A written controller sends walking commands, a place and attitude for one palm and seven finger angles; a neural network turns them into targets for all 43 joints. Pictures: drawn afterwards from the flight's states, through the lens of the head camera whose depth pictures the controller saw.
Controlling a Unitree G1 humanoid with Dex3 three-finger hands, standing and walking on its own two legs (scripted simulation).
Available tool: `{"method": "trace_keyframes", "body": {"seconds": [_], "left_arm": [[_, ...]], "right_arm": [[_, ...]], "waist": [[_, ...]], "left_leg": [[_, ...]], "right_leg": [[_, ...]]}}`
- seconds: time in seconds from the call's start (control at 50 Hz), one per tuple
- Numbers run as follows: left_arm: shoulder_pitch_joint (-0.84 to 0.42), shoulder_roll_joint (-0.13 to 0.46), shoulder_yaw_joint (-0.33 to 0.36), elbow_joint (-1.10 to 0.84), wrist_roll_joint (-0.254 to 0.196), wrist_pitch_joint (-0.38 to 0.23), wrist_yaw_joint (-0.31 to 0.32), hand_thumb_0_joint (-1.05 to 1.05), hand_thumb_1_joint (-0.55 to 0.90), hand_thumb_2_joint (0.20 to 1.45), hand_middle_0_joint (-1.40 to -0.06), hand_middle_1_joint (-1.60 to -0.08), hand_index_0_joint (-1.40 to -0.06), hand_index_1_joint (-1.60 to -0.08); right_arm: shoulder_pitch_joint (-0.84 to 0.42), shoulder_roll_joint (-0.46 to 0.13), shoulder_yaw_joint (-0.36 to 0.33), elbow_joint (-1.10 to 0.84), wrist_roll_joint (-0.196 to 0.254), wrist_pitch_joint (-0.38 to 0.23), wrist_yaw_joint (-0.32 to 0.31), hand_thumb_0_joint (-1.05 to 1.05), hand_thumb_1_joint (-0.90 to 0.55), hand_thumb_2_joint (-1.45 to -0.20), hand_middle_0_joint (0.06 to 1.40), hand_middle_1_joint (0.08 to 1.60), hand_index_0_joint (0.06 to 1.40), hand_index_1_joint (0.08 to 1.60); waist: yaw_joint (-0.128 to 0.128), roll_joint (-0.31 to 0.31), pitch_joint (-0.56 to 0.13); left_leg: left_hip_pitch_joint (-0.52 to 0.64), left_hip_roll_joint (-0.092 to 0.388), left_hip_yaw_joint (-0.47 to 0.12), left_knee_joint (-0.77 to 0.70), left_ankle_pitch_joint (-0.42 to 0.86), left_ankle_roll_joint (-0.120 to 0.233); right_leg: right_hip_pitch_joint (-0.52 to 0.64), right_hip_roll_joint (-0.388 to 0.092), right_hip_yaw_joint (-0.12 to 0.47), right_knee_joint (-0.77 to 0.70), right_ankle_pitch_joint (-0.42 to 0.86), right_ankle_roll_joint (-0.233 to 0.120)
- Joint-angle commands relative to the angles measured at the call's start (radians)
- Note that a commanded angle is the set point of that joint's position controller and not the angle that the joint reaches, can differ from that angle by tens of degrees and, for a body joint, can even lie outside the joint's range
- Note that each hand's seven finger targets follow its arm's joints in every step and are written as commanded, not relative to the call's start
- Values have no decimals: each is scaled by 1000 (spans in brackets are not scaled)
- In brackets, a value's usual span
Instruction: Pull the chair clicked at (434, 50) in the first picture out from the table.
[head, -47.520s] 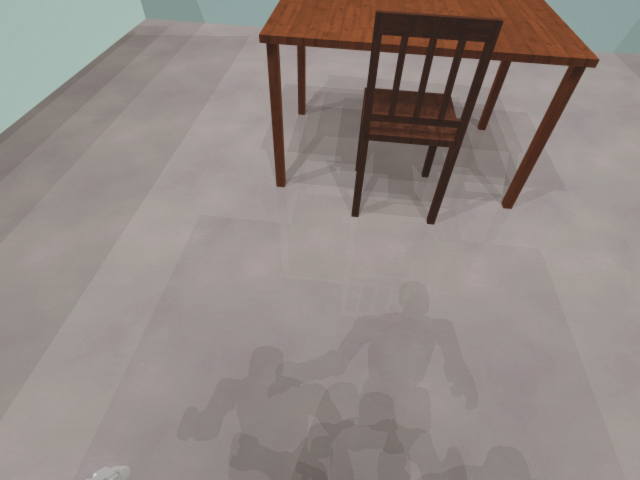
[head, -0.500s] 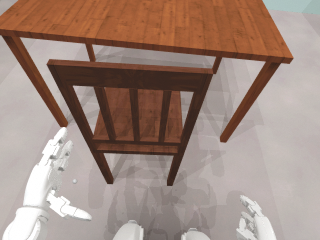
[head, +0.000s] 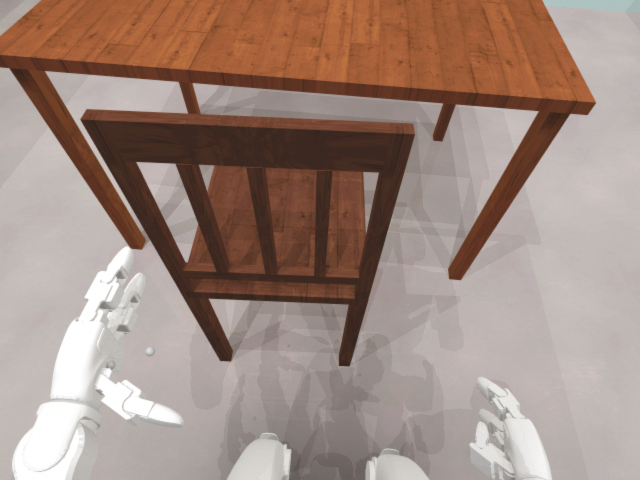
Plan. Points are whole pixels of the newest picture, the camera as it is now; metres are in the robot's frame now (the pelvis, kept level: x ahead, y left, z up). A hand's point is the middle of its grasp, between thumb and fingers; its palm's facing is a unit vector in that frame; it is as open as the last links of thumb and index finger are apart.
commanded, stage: aim the fingers beside a spindle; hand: left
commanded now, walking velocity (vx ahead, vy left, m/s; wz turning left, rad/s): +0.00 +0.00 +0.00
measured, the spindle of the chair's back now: (264, 225) +0.48 +0.12 -0.02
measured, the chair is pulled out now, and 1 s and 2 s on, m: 0.18 0.18 0.18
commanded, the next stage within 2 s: none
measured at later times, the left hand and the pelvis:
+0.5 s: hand (163, 322) +0.29 +0.21 +0.03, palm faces +0.01 -1.00 -0.04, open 16.9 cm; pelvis +0.01 +0.00 -0.01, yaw -1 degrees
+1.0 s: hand (192, 311) +0.32 +0.19 +0.00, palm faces -0.02 -1.00 -0.02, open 16.9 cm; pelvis +0.00 +0.01 -0.02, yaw -1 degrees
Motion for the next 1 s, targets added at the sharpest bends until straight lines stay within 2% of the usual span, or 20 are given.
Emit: {"method": "trace_keyframes", "body": {"seconds": [0.0, 0.06, 0.12, 0.16, 0.22, 0.24, 0.26, 0.32, 0.36, 0.4, 0.44, 0.46, 0.54, 0.6, 0.68, 0.8, 0.82, 0.88, 0.96, 0.98], "left_arm": [[-179, 180, 89, -230, -27, -78, -15, 0, -500, 300, -60, -80, -60, -80], [-187, 209, 131, -208, -34, -93, 2, 0, -500, 300, -60, -80, -60, -80], [-220, 185, 122, -132, -31, -91, 7, 0, -500, 300, -60, -80, -60, -80], [-203, 176, 122, -67, -33, -75, -2, 0, -500, 300, -60, -80, -60, -80], [-208, 162, 99, -43, -29, -49, -25, 0, -500, 300, -60, -80, -60, -80], [-227, 170, 103, -48, -31, -46, -30, 0, -500, 300, -60, -80, -60, -80], [-206, 189, 127, -52, -34, -47, -32, 0, -500, 300, -60, -80, -60, -80], [-213, 197, 136, -121, -39, -74, -24, 0, -500, 300, -60, -80, -60, -80], [-217, 218, 162, -132, -38, -96, -8, 0, -500, 300, -60, -80, -60, -80], [-196, 184, 135, -144, -33, -118, 4, 0, -500, 300, -60, -80, -60, -80], [-208, 155, 106, -121, -24, -123, 13, 0, -500, 300, -60, -80, -60, -80], [-216, 135, 76, -96, -18, -117, 12, 0, -500, 300, -60, -80, -60, -80], [-263, 112, 35, -62, -3, -96, 1, 0, -500, 300, -60, -80, -60, -80], [-334, 111, 14, -112, 8, -96, 12, 0, -500, 300, -60, -80, -60, -80], [-348, 167, 72, -151, 18, -113, 56, 0, -500, 300, -60, -80, -60, -80], [-342, 98, 14, -48, 46, -88, 87, 0, -500, 300, -60, -80, -60, -80], [-343, 85, 4, -27, 44, -77, 84, 0, -500, 300, -60, -80, -60, -80], [-411, 68, -32, -8, 51, -66, 73, 0, -500, 300, -60, -80, -60, -80], [-465, 107, -4, -64, 52, -92, 89, 0, -500, 300, -60, -80, -60, -80], [-469, 107, -5, -93, 54, -102, 97, 0, -500, 300, -60, -80, -60, -80]], "right_arm": [[-28, -146, -68, -138, 10, -64, -22, 0, -900, -900, 200, 300, 200, 300], [-23, -144, -68, -120, 5, -68, -22, 0, -900, -900, 200, 300, 200, 300], [-23, -142, -67, -106, 6, -65, -19, 0, -900, -900, 200, 300, 200, 300], [-21, -146, -69, -105, 6, -59, -15, 0, -900, -900, 200, 300, 200, 300], [-13, -155, -72, -117, 11, -52, -11, 0, -900, -900, 200, 300, 200, 300], [-9, -158, -74, -117, 11, -51, -11, 0, -900, -900, 200, 300, 200, 300], [-9, -158, -78, -118, 11, -51, -12, 0, -900, -900, 200, 300, 200, 300], [-5, -151, -81, -123, 7, -53, -6, 0, -900, -900, 200, 300, 200, 300], [-3, -149, -83, -111, 1, -53, -3, 0, -900, -900, 200, 300, 200, 300], [-1, -145, -85, -112, -1, -53, 4, 0, -900, -900, 200, 300, 200, 300], [-2, -148, -84, -103, -2, -51, 8, 0, -900, -900, 200, 300, 200, 300], [-2, -150, -83, -102, -3, -48, 8, 0, -900, -900, 200, 300, 200, 300], [1, -162, -84, -106, 2, -38, 7, 0, -900, -900, 200, 300, 200, 300], [-1, -161, -85, -113, -1, -36, 2, 0, -900, -900, 200, 300, 200, 300], [-3, -158, -83, -115, -10, -27, 3, 0, -900, -900, 200, 300, 200, 300], [-9, -150, -76, -115, -12, 4, 19, 0, -900, -900, 200, 300, 200, 300], [-6, -154, -76, -119, -11, 10, 20, 0, -900, -900, 200, 300, 200, 300], [-6, -158, -75, -121, -8, 20, 18, 0, -900, -900, 200, 300, 200, 300], [-5, -160, -80, -123, -10, 23, 12, 0, -900, -900, 200, 300, 200, 300], [-4, -156, -80, -124, -13, 24, 13, 0, -900, -900, 200, 300, 200, 300]], "waist": [[-18, 50, -246], [-13, 30, -269], [-22, 30, -234], [-19, -2, -220], [-18, 6, -238], [-23, -8, -250], [-12, -7, -270], [-4, 24, -317], [-3, 16, -320], [-7, 29, -322], [-17, 41, -285], [-31, 28, -263], [-42, 26, -252], [-39, 45, -306], [-16, 52, -366], [-20, 56, -318], [-28, 27, -317], [-42, 21, -304], [-34, 30, -370], [-21, 72, -396]], "left_leg": [[173, -13, 15, -155, 202, 28], [171, -10, 16, -141, 235, 29], [134, -12, 22, -133, 206, 26], [106, -12, 22, -133, 196, 27], [109, -13, 29, -136, 206, 28], [111, -12, 29, -132, 212, 30], [113, -11, 28, -128, 236, 31], [143, -11, 31, -127, 282, 29], [145, -7, 25, -119, 314, 28], [165, -5, 23, -117, 327, 26], [161, -3, 16, -120, 308, 22], [151, -2, 14, -113, 299, 25], [135, 0, 6, -114, 240, 21], [172, 3, -5, -110, 258, 20], [188, 3, -12, -104, 305, 14], [167, 4, -16, -103, 280, 5], [154, 4, -15, -100, 265, 8], [129, 3, -17, -93, 225, 11], [162, 6, -21, -78, 269, 10], [189, 4, -21, -79, 298, 6]], "right_leg": [[133, 2, 61, -186, 181, -12], [146, 6, 64, -178, 217, -10], [121, 3, 69, -176, 191, -7], [126, 5, 73, -179, 183, -6], [134, 1, 74, -173, 207, -5], [137, 1, 76, -173, 218, -3], [154, 4, 79, -167, 244, -5], [176, 2, 75, -151, 300, -5], [167, 6, 66, -132, 328, -8], [138, 6, 57, -120, 331, -7], [91, 6, 43, -112, 294, -10], [68, 9, 43, -112, 285, -9], [17, 6, 35, -105, 219, -10], [8, 5, 34, -91, 214, -14], [19, 7, 32, -69, 240, -17], [-31, 8, 22, -56, 207, -20], [-33, 10, 21, -59, 202, -17], [-52, 8, 23, -58, 176, -17], [-45, 7, 28, -43, 202, -20], [-44, 5, 30, -39, 215, -22]]}}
